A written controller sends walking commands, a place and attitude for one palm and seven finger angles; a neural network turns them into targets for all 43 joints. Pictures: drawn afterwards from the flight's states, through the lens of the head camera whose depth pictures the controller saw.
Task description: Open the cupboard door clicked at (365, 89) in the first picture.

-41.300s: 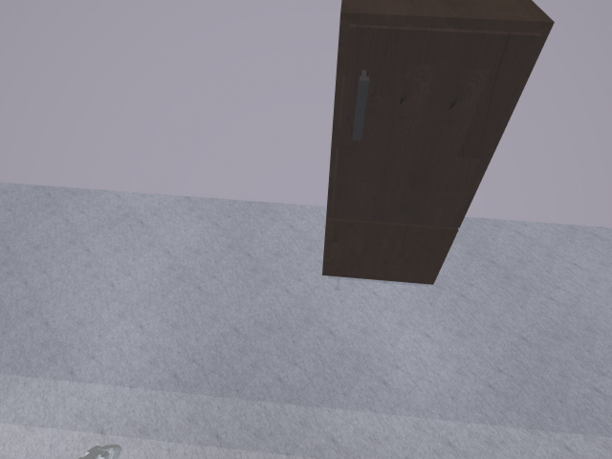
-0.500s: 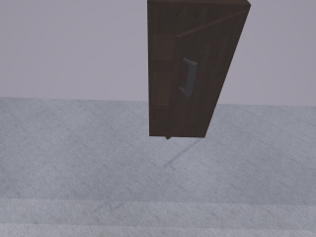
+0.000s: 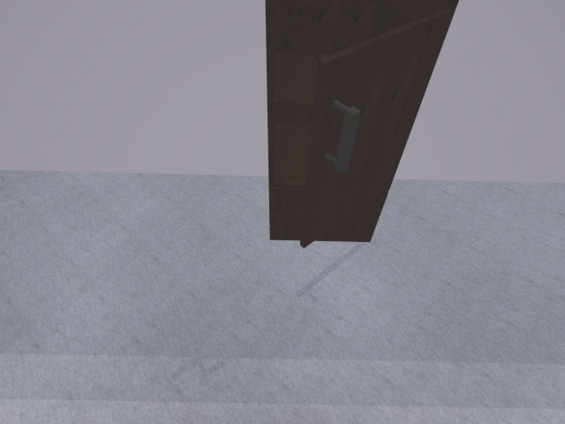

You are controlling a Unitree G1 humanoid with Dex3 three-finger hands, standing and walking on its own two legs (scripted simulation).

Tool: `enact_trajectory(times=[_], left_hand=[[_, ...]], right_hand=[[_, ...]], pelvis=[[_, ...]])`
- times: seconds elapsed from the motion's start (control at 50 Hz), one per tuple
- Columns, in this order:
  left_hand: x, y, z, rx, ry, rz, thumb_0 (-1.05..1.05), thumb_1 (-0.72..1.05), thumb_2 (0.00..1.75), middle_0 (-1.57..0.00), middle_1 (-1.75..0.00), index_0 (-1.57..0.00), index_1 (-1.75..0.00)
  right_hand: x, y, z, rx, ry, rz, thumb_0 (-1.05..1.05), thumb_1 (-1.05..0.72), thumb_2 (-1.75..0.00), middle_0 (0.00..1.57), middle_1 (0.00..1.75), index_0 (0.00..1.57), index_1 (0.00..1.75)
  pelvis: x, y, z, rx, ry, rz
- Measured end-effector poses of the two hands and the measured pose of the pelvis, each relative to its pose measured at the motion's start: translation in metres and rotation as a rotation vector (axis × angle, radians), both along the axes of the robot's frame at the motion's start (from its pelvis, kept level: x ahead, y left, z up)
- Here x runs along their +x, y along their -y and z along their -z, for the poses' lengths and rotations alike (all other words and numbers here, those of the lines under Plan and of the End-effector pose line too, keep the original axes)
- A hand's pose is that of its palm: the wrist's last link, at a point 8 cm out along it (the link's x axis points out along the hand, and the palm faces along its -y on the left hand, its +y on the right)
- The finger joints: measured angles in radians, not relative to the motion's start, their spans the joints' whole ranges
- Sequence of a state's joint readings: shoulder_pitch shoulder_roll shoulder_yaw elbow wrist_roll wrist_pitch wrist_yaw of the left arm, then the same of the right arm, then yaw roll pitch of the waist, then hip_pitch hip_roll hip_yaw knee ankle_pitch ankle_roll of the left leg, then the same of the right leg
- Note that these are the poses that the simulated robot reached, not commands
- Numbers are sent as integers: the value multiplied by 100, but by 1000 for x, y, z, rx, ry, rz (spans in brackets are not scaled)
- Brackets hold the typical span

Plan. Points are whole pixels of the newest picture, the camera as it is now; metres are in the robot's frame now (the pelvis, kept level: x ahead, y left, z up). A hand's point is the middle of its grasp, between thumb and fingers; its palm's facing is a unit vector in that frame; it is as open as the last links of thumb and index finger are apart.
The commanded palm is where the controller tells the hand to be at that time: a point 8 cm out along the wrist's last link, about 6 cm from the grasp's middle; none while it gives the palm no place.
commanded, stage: look to check the result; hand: left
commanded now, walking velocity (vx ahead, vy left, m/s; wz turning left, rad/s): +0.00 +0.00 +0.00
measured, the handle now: (340, 137) +0.68 -0.09 +0.01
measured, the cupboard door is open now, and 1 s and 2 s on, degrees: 41 41 41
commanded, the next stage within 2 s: walk to a spot facing it in 0.12 s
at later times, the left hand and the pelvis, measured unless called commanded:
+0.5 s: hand out of the picture +0.01 +0.17 -0.18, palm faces -0.04 -0.98 -0.18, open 7.4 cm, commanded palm none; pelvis +0.00 +0.00 -0.01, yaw -6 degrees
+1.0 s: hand out of the picture +0.12 +0.14 -0.18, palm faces -0.26 -0.94 -0.23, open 7.4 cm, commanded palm none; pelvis +0.01 -0.03 -0.01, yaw -20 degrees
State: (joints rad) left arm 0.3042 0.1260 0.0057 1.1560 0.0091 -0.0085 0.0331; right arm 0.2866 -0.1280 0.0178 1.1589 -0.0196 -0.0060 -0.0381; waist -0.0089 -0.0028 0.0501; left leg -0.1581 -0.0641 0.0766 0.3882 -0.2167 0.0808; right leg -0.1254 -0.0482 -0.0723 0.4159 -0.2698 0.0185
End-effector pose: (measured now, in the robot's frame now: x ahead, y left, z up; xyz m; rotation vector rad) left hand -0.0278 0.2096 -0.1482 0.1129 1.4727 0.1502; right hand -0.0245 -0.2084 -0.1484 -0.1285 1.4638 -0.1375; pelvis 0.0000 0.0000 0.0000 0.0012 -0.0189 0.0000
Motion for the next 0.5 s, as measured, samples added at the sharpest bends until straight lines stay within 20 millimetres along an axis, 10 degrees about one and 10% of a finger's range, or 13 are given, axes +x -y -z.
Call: enact_trajectory(times=[0.5], left_hand=[[38, -11, 5, 16, -2, 75, 0, 90, 90, -20, -30, -20, -30]], right_hand=[[9, 16, 6, -48, 45, 99, 0, -91, -90, 20, 30, 20, 30]], pelvis=[[4, 2, 8, 14, -12, 100]])
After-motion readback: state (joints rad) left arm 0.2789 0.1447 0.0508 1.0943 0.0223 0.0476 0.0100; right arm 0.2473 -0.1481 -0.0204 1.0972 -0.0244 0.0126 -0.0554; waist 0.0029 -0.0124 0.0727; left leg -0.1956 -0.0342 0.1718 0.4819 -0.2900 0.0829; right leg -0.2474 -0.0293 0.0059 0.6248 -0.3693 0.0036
